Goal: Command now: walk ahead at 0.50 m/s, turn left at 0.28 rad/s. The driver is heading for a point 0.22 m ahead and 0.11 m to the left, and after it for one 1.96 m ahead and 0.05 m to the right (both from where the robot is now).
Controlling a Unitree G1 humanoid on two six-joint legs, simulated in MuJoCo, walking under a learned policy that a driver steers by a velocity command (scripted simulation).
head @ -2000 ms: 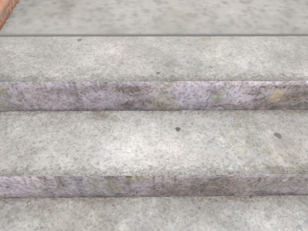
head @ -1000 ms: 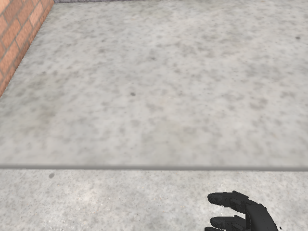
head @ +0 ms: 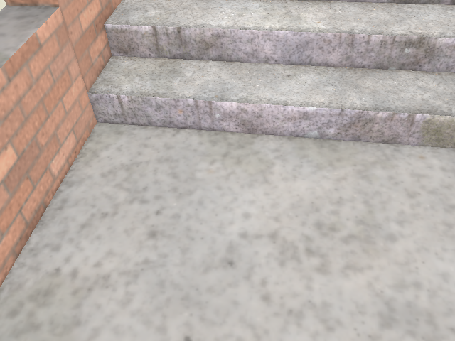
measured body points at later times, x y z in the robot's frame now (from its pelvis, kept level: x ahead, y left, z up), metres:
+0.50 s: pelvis +0.31 +0.07 +0.00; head +0.32 +0.08 +0.45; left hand +0.45 +0.34 -0.09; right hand +0.41 -0.16 -0.13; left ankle +0.26 +0.13 -0.74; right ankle +0.46 -0.09 -0.67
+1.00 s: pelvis +0.60 +0.07 +0.00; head +0.62 +0.06 +0.45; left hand +0.57 +0.33 -0.12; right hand +0.83 -0.13 -0.10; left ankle +0.65 +0.26 -0.67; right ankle +0.61 -0.02 -0.74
